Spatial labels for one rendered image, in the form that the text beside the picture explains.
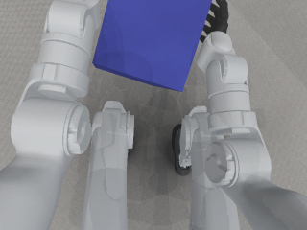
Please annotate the robot right forearm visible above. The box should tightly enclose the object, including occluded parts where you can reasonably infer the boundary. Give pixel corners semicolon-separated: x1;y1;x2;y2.
196;31;268;151

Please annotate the left robot thigh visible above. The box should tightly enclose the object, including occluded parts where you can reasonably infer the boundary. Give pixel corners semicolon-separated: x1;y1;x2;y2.
80;107;134;230

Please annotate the left robot upper arm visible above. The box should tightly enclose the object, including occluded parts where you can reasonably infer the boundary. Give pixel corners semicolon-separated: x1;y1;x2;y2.
0;97;92;230

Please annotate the robot left forearm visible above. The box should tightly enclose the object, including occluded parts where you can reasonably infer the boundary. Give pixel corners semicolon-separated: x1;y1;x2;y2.
11;0;101;143

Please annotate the carton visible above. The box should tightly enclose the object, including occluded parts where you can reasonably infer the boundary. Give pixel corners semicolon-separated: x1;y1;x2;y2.
92;0;212;92

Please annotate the right robot upper arm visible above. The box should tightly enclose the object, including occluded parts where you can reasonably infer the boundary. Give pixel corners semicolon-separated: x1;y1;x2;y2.
203;138;307;230

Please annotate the right robot shin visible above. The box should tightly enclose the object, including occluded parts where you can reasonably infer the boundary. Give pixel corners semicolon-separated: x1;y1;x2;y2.
178;105;207;167

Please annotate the robot right hand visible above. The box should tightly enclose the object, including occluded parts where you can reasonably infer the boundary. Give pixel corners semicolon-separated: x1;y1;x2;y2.
200;0;229;43

